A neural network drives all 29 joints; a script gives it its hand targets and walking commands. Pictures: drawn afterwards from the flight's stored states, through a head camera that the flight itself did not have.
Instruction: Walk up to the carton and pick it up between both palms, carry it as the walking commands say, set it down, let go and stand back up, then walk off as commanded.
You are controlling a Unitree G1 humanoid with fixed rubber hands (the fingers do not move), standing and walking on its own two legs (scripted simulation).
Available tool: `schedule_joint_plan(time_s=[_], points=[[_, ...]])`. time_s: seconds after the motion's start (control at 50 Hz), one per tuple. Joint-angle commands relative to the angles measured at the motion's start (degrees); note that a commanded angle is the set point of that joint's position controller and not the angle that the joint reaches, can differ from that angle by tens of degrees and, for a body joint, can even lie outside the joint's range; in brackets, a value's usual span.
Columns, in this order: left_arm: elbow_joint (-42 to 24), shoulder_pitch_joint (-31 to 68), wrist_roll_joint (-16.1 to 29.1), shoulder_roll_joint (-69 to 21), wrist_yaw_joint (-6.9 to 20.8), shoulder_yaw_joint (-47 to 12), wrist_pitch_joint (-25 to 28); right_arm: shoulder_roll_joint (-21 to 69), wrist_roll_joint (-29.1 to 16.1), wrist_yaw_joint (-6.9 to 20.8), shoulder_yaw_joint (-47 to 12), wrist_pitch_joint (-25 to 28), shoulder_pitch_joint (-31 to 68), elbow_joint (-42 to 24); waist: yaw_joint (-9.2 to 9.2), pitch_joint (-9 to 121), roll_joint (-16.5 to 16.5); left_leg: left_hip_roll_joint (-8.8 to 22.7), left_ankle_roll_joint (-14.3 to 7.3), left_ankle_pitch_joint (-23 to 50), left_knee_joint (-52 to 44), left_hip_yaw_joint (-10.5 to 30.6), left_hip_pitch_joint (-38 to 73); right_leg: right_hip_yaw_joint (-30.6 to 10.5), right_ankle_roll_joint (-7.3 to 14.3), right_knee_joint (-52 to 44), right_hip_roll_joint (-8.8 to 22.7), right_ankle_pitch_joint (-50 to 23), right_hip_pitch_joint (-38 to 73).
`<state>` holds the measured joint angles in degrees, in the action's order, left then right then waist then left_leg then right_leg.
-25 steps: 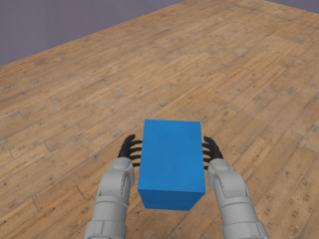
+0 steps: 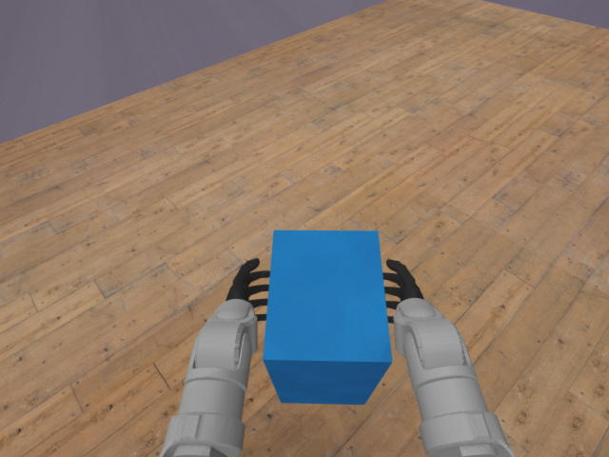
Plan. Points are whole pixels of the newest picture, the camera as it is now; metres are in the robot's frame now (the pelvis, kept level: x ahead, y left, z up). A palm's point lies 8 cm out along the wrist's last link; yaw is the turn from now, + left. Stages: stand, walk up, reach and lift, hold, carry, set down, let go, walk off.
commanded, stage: carry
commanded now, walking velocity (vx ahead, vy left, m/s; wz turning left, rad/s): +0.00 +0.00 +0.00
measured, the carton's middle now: (323, 326) +0.31 +0.00 -0.04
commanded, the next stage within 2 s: hold in 1.24 s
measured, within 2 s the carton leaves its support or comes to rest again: neither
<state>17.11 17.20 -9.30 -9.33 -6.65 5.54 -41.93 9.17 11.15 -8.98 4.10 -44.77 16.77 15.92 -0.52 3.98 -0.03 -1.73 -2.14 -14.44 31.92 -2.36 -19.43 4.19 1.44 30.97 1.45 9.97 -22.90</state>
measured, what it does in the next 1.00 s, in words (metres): stands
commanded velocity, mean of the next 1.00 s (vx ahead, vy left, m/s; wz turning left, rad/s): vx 0.00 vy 0.00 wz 0.00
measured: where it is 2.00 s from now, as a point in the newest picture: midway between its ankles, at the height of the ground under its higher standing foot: outside the picture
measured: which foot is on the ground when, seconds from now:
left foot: down 0.00-1.00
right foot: down 0.00-1.00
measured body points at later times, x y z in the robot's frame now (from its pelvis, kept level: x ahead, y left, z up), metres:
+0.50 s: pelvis +0.01 -0.01 +0.00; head +0.00 -0.02 +0.45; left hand +0.32 +0.10 +0.03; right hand +0.31 -0.13 +0.02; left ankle +0.02 +0.10 -0.73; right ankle +0.07 -0.11 -0.73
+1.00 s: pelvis +0.00 -0.02 +0.00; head -0.01 -0.03 +0.45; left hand +0.32 +0.09 +0.03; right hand +0.31 -0.14 +0.02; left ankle +0.02 +0.10 -0.73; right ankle +0.07 -0.11 -0.73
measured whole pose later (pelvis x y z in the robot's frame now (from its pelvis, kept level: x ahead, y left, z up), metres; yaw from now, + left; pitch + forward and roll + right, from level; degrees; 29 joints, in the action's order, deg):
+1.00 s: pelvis +0.00 -0.02 +0.00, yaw +0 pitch +2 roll +1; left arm 16.4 17.0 -9.5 -9.3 -6.6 5.6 -42.6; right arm 9.0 10.9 -9.5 3.0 -44.0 16.3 15.4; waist 0.3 4.4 0.2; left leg -0.1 -0.4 -14.6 32.0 -1.9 -19.6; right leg 4.8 3.2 30.7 -0.2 10.0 -23.0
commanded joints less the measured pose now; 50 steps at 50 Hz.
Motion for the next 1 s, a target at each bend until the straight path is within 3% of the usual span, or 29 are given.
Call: schedule_joint_plan(time_s=[0.0, 0.04, 0.08, 0.1, 0.16, 0.2, 0.22, 0.24, 0.26, 0.28, 0.3, 0.32, 0.34, 0.38, 0.4, 0.42, 0.46, 0.54, 0.56, 0.64, 0.7, 0.72, 0.76, 0.8, 0.86, 0.88, 0.92, 0.94, 0.98], points=[[-11.43, 32.89, 15.30, -63.39, 14.48, -32.44, 3.26, 63.31, -17.17, 15.30, -30.89, 6.13, 37.30, -12.68, 0.35, 21.84, -2.42, 8.04, -0.63, -0.69, -7.76, 6.93, 3.14, -6.69, 2.27, -5.70, 7.30, -1.90, 10.98], [-11.00, 33.74, 15.31, -64.88, 14.44, -32.02, 3.42, 63.80, -16.71, 15.51, -29.96, 6.12, 37.44, -10.98, 0.14, 22.45, 0.95, 8.52, 0.01, 1.29, -8.17, 6.85, 3.86, -6.08, 2.11, -5.24, 6.73, -2.44, 11.03], [-12.18, 33.95, 14.81, -63.38, 14.18, -31.39, 3.38, 64.59, -17.54, 15.40, -31.23, 5.91, 37.02, -10.80, 0.35, 21.53, -2.70, 7.95, -0.55, 0.36, -6.69, 6.48, 3.87, -7.89, 3.02, -6.76, 8.04, -2.38, 10.30], [-9.33, 30.09, 14.86, -65.35, 14.55, -32.40, 2.91, 63.56, -17.18, 15.40, -31.49, 6.45, 38.21, -13.98, 0.48, 22.83, -0.34, 7.47, -0.32, 0.16, -6.90, 5.83, 4.31, -7.95, 3.10, -6.24, 8.10, -3.81, 11.00], [-7.33, 29.08, 14.32, -64.57, 14.49, -30.86, 2.77, 62.06, -16.84, 15.18, -30.54, 6.60, 38.67, -13.97, 0.30, 23.22, 0.89, 8.42, 0.15, 6.46, -6.25, 6.44, 5.23, -6.50, 2.67, -4.96, 7.10, -7.41, 11.62], [-12.18, 32.96, 16.70, -66.57, 14.51, -33.87, 3.74, 64.85, -18.27, 15.22, -31.90, 7.25, 38.95, -15.95, 0.23, 27.60, 0.78, 8.08, 0.03, 6.40, -5.66, 5.49, 7.51, -6.69, 2.99, -4.69, 7.69, -9.26, 14.27], [-13.01, 31.53, 16.10, -65.23, 14.42, -32.96, 3.75, 64.19, -18.57, 15.30, -32.84, 6.89, 38.38, -17.01, 0.39, 24.96, -2.05, 8.00, 0.50, 5.63, -5.56, 5.50, 6.87, -7.13, 3.37, -5.14, 7.86, -8.36, 11.42], [-9.85, 29.99, 15.21, -65.71, 14.59, -31.80, 3.42, 63.57, -18.93, 15.19, -33.42, 7.03, 42.73, -18.32, 0.28, 26.81, -1.54, 8.44, 0.36, 8.18, -4.95, 5.81, 7.28, -5.93, 3.10, -4.48, 7.49, -10.70, 14.05], [-13.89, 29.88, 15.93, -65.37, 14.26, -33.75, 3.49, 65.09, -18.90, 15.11, -33.16, 6.43, 35.64, -15.47, 0.55, 27.34, 1.77, 8.60, 0.82, 10.22, -4.84, 5.70, 5.88, -6.41, 3.16, -3.07, 7.84, -12.65, 15.19], [-14.08, 31.80, 16.11, -66.11, 14.26, -34.32, 3.74, 65.16, -18.86, 15.42, -33.08, 6.79, 37.25, -16.10, 0.26, 28.22, 1.76, 8.18, 0.54, 11.95, -4.49, 5.69, 7.25, -6.49, 3.45, -2.48, 8.01, -15.16, 15.80], [-10.92, 27.14, 14.83, -64.66, 14.18, -31.72, 3.01, 64.50, -19.38, 15.25, -34.25, 6.03, 36.78, -16.25, 0.30, 27.00, -2.24, 8.79, 0.46, 12.45, -4.20, 5.62, 7.55, -6.00, 3.08, -3.35, 7.81, -15.34, 15.11], [-12.45, 29.29, 14.90, -64.24, 14.04, -32.61, 3.08, 63.59, -17.93, 15.30, -32.20, 5.86, 35.17, -14.29, 0.42, 28.18, 0.81, 8.42, 0.44, 11.61, -4.00, 5.81, 9.12, -6.30, 3.18, -3.73, 7.74, -14.19, 14.47], [-10.95, 26.89, 14.78, -64.07, 14.33, -31.61, 2.92, 63.35, -17.72, 15.11, -32.74, 5.69, 34.21, -14.54, 0.49, 27.93, -3.26, 8.51, 0.41, 10.97, -4.50, 5.49, 7.75, -6.11, 3.04, -2.91, 7.79, -14.79, 15.74], [-11.84, 29.82, 14.62, -62.33, 14.53, -31.71, 2.82, 63.44, -16.88, 15.35, -31.68, 5.17, 32.37, -10.46, 0.62, 23.59, -2.15, 7.68, 0.25, 4.27, -5.56, 5.77, 5.22, -7.56, 3.10, -5.35, 8.47, -8.95, 12.38], [-8.69, 26.92, 14.20, -64.28, 14.63, -31.50, 2.33, 63.29, -16.14, 15.38, -30.80, 5.17, 32.99, -11.27, 0.28, 23.79, 1.19, 7.27, 0.03, 3.76, -6.09, 5.13, 6.07, -7.78, 3.48, -5.71, 8.07, -8.20, 11.45], [-12.82, 31.38, 15.42, -64.10, 14.92, -33.50, 2.95, 63.91, -16.88, 15.68, -31.67, 5.75, 34.18, -12.68, 0.55, 23.97, 0.53, 7.92, 0.42, 5.01, -5.70, 5.44, 6.04, -7.39, 3.23, -5.39, 8.05, -8.41, 11.99], [-10.33, 29.09, 14.21, -63.19, 14.75, -31.87, 2.39, 62.86, -16.52, 15.50, -31.52, 5.35, 34.93, -12.12, 0.67, 21.65, -1.65, 8.22, 0.22, 4.53, -5.99, 5.60, 4.38, -7.22, 2.85, -5.63, 7.88, -6.79, 10.65], [-13.27, 33.07, 15.66, -65.26, 14.83, -33.35, 3.41, 64.64, -17.11, 15.59, -31.12, 5.99, 36.51, -12.46, 0.50, 24.00, 1.27, 8.17, 0.85, 4.86, -5.56, 5.03, 6.24, -6.81, 3.04, -6.20, 7.08, -5.61, 10.78], [-8.43, 30.48, 14.52, -64.05, 14.74, -31.44, 2.49, 63.48, -16.71, 15.25, -31.12, 5.69, 36.97, -11.73, 0.48, 21.30, -0.95, 7.56, 0.42, 1.54, -6.49, 4.99, 3.79, -7.01, 2.59, -6.81, 7.65, -4.82, 11.29], [-10.39, 31.23, 15.23, -64.98, 14.56, -31.93, 3.10, 64.58, -16.63, 15.20, -30.39, 5.83, 34.79, -10.95, 0.41, 22.55, -0.23, 7.11, 0.29, 0.04, -6.90, 4.83, 4.71, -7.25, 3.15, -7.30, 7.75, -2.29, 11.25], [-13.32, 34.05, 15.22, -64.48, 14.33, -33.48, 3.25, 65.03, -16.27, 15.45, -30.25, 5.74, 33.27, -8.97, 0.61, 24.03, -0.10, 7.95, 0.67, 3.36, -6.21, 4.91, 5.07, -7.03, 3.38, -5.63, 7.70, -6.12, 12.51], [-11.48, 32.86, 15.04, -65.18, 14.37, -32.80, 3.35, 64.45, -17.82, 15.53, -31.90, 6.67, 38.47, -13.81, 0.47, 24.36, 0.60, 7.73, 0.64, 4.56, -5.60, 4.58, 6.30, -6.36, 2.76, -5.59, 7.55, -7.81, 12.59], [-10.76, 30.44, 15.29, -65.59, 14.45, -32.28, 3.27, 64.34, -17.67, 14.99, -31.99, 6.49, 38.40, -14.73, 0.66, 24.82, -0.12, 8.34, 0.32, 7.64, -5.04, 5.49, 6.16, -6.17, 3.04, -4.70, 7.30, -10.32, 12.98], [-8.65, 30.28, 14.97, -65.31, 14.49, -31.67, 2.85, 63.80, -15.26, 14.78, -29.10, 5.75, 34.28, -9.23, 0.68, 25.52, 1.23, 7.05, 0.40, 4.13, -4.92, 4.61, 6.60, -7.67, 3.21, -5.69, 7.92, -9.24, 12.12], [-12.17, 32.80, 15.54, -64.57, 14.71, -32.55, 3.85, 64.82, -17.27, 15.10, -32.17, 6.48, 37.12, -12.66, 0.68, 24.34, -3.05, 7.35, 0.44, 4.15, -4.36, 5.20, 5.29, -8.10, 3.81, -6.28, 8.07, -9.92, 12.81], [-13.68, 34.18, 15.83, -64.81, 14.65, -33.21, 3.65, 65.65, -17.55, 15.11, -32.34, 6.21, 36.35, -12.58, 0.79, 24.69, 0.14, 7.56, 0.98, 3.23, -4.83, 4.66, 5.31, -6.88, 3.53, -5.93, 8.28, -8.75, 13.76], [-10.58, 31.11, 14.75, -63.44, 14.48, -31.34, 3.25, 63.86, -15.76, 14.85, -30.39, 5.54, 33.05, -10.00, 0.82, 24.24, -3.44, 6.32, -0.03, -0.15, -3.76, 4.41, 5.04, -9.10, 3.64, -8.14, 8.79, -6.25, 11.54], [-10.52, 31.31, 14.78, -63.57, 14.66, -30.94, 3.27, 64.10, -17.25, 14.94, -32.61, 5.84, 37.61, -13.31, 0.70, 22.74, -5.41, 6.51, 0.66, -1.18, -3.97, 3.89, 4.45, -8.35, 3.55, -8.21, 9.18, -4.17, 11.77], [-8.06, 29.39, 14.12, -64.39, 14.40, -31.05, 2.66, 62.94, -15.91, 14.88, -30.36, 6.04, 35.75, -12.03, 0.77, 23.08, 0.41, 7.75, 0.92, 4.42, -4.85, 4.76, 4.98, -7.18, 3.74, -5.98, 7.96, -7.36, 11.72]])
